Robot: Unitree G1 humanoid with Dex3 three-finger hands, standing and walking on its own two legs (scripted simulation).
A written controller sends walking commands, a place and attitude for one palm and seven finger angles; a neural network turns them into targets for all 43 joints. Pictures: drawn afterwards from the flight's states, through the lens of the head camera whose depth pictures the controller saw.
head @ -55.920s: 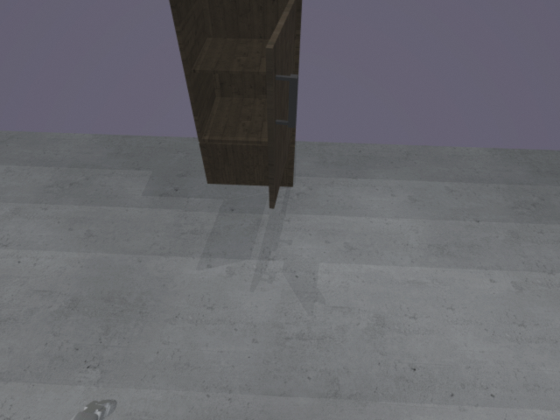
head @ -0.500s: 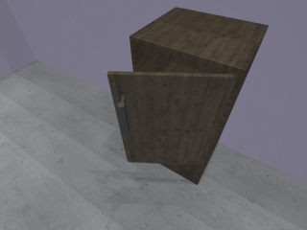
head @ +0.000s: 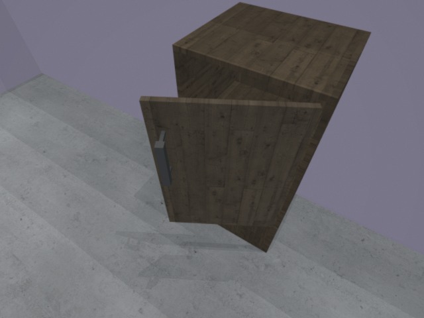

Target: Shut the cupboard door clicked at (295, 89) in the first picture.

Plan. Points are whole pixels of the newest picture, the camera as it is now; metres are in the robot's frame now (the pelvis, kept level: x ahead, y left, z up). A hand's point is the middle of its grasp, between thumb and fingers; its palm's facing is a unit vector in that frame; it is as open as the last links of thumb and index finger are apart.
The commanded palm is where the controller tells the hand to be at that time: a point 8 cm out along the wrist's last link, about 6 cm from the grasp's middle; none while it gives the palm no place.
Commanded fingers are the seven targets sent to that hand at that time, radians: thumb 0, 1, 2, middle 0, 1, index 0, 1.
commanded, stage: shuffle to correct the standing spot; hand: left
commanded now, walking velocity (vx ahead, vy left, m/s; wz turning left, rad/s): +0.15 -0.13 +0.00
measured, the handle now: (165, 159) +0.50 +0.16 -0.05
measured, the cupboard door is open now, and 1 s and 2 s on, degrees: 29 29 29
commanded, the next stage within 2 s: come to a stop and stand still in 0.06 s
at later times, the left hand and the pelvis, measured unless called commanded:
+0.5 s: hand out of the picture +0.03 +0.13 -0.18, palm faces +0.04 -0.98 -0.18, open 7.4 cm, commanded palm none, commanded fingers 0.00 0.90 0.90 -0.20 -0.30 -0.20 -0.30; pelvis +0.05 -0.03 +0.00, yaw -1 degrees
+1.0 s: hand out of the picture +0.05 +0.16 -0.17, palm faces +0.01 -0.98 -0.22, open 7.3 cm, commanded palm none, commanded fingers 0.00 0.90 0.90 -0.20 -0.30 -0.20 -0.30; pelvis +0.02 -0.02 +0.00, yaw -1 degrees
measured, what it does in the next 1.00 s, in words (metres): stands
